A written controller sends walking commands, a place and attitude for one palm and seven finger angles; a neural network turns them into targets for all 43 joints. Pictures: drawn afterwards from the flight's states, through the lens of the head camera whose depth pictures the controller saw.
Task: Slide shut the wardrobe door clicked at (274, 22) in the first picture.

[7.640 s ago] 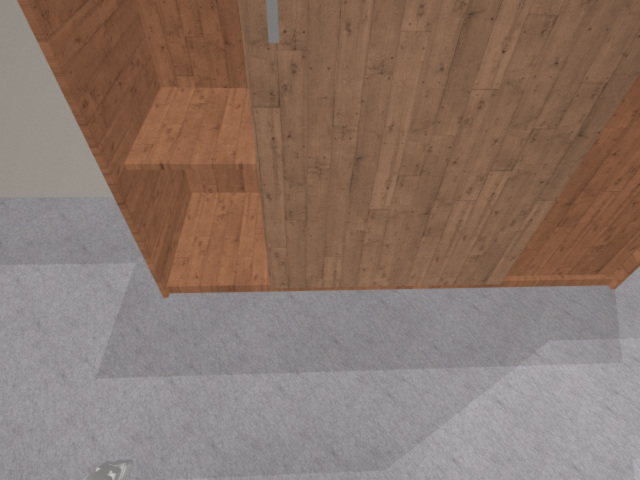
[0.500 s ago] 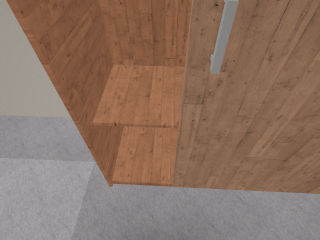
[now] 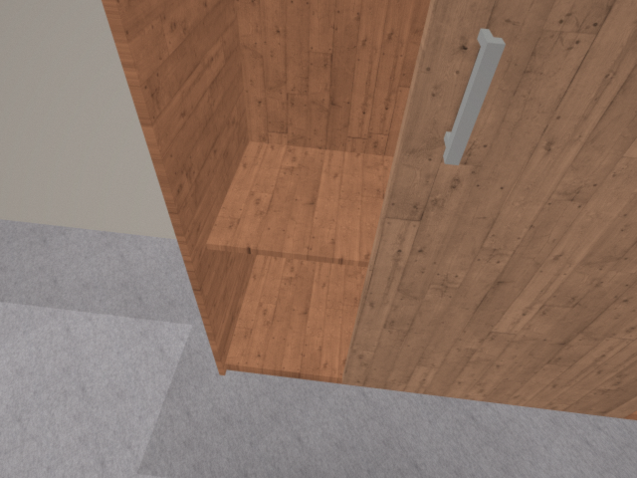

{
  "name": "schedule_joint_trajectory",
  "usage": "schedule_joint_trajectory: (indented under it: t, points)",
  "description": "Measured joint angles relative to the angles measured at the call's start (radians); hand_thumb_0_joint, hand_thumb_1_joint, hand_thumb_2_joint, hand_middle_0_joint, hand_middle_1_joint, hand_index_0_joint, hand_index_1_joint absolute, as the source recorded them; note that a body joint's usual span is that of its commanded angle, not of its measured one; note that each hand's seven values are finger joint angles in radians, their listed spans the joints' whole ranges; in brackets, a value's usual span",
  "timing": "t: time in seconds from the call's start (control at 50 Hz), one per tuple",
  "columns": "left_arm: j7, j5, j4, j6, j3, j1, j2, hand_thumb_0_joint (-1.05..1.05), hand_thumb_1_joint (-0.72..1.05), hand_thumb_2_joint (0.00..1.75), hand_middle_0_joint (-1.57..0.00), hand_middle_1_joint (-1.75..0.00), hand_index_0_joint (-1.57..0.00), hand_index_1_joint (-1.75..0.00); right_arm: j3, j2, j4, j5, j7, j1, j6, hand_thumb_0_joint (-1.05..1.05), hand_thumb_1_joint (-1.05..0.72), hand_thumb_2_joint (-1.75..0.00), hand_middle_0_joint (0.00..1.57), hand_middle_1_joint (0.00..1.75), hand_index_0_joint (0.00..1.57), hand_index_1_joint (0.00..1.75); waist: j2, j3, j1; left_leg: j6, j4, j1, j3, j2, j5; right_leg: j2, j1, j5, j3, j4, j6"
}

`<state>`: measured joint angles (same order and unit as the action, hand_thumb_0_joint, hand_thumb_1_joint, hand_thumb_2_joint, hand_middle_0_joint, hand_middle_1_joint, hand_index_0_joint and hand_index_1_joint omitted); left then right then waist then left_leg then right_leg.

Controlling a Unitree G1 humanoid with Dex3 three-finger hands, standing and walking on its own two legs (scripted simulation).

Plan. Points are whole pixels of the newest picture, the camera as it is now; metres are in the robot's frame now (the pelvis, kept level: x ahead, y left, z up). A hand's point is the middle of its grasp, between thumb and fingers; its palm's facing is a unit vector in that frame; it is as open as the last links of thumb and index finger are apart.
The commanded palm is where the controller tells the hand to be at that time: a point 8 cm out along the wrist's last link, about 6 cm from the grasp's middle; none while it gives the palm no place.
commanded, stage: come to a stop and stand still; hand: right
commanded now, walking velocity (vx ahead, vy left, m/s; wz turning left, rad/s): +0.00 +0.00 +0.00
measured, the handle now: (467, 100) +0.52 -0.14 +0.25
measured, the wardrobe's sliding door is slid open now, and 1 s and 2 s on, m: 0.38 0.38 0.38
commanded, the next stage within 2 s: look again from close up in 0.94 s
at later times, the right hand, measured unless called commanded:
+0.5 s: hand out of the picture -0.01 -0.12 -0.18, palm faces +0.07 +0.99 -0.15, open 7.4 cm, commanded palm none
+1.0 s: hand out of the picture +0.02 -0.13 -0.18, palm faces +0.08 +0.98 -0.18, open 7.4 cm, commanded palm none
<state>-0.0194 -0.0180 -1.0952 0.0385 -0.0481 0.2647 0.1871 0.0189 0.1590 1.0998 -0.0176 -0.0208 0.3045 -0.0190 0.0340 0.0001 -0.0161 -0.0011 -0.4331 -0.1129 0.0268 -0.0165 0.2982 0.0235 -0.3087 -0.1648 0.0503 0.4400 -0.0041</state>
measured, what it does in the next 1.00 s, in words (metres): shifts its weight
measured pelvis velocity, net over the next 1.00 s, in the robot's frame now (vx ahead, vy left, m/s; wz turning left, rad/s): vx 0.05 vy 0.03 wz -0.02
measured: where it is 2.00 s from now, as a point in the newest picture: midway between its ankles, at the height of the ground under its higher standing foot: outside the picture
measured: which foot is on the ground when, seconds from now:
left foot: down 0.00-1.00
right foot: down 0.00-1.00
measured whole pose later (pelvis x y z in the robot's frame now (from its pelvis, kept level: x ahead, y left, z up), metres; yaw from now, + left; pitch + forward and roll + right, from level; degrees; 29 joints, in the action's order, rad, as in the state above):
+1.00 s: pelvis +0.05 +0.03 +0.00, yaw -1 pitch -2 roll -1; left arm -0.05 -0.01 -1.13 0.00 -0.01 0.23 0.16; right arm 0.01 0.12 1.14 -0.01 -0.04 0.33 0.01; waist -0.01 -0.03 0.01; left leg 0.03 -0.37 0.02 0.05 0.01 0.36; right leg 0.03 -0.22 -0.19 0.01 0.44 -0.04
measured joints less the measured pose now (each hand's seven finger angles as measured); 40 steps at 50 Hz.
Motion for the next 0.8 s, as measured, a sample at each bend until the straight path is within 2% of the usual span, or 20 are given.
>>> schedule_joint_trajectory:
  t: [0.1,0.2,0.44,0.56,0.64,0.8]
  points:
    - [-0.003,-0.001,-0.048,-0.010,0.018,0.062,-0.012,0.00,0.91,0.90,-0.20,-0.30,-0.20,-0.29,-0.016,-0.035,0.028,0.011,-0.003,0.016,0.010,0.01,-0.91,-0.90,0.20,0.30,0.20,0.30,0.010,-0.003,-0.013,0.013,-0.002,0.023,0.006,0.031,0.012,0.021,0.021,0.067,-0.026,-0.005,-0.010]
    - [-0.009,-0.001,-0.082,-0.012,0.030,0.110,-0.049,0.00,0.91,0.90,-0.20,-0.30,-0.20,-0.29,-0.019,-0.059,0.041,0.014,-0.004,0.011,0.008,0.01,-0.91,-0.90,0.20,0.30,0.20,0.30,-0.017,-0.009,-0.020,0.022,-0.009,0.032,0.009,0.033,0.025,0.022,0.032,0.043,-0.030,-0.002,-0.020]
    - [-0.019,0.003,-0.086,-0.031,0.038,0.102,-0.107,0.00,0.91,0.90,-0.20,-0.30,-0.20,-0.30,-0.011,-0.072,0.049,0.016,-0.015,0.022,0.021,0.01,-0.92,-0.90,0.20,0.30,0.20,0.30,-0.026,-0.034,-0.003,0.029,0.013,0.052,0.016,0.032,0.036,0.019,0.043,0.030,-0.037,-0.013,-0.027]
    - [-0.024,0.002,-0.066,-0.037,0.038,0.050,-0.100,0.00,0.91,0.90,-0.20,-0.30,-0.20,-0.30,-0.009,-0.067,0.052,0.014,-0.020,0.038,0.024,0.01,-0.91,-0.90,0.20,0.30,0.20,0.30,-0.027,-0.029,0.009,0.030,0.025,0.070,0.016,0.030,0.045,0.017,0.055,0.013,-0.036,-0.010,-0.029]
    - [-0.027,0.002,-0.068,-0.033,0.035,0.030,-0.071,0.02,0.93,0.90,-0.20,-0.30,-0.20,-0.30,-0.011,-0.064,0.050,0.012,-0.021,0.044,0.027,0.01,-0.91,-0.90,0.20,0.30,0.20,0.30,-0.028,-0.027,0.019,0.029,0.031,0.084,0.018,0.026,0.053,0.012,0.063,0.003,-0.037,-0.008,-0.029]
    - [-0.028,0.005,-0.048,-0.039,0.035,-0.008,-0.040,0.01,0.93,0.90,-0.20,-0.30,-0.20,-0.30,-0.012,-0.052,0.048,0.009,-0.023,0.046,0.029,0.01,-0.91,-0.90,0.20,0.30,0.20,0.30,-0.041,-0.030,0.023,0.030,0.047,0.109,0.019,0.028,0.059,0.014,0.077,-0.017,-0.038,0.000,-0.033]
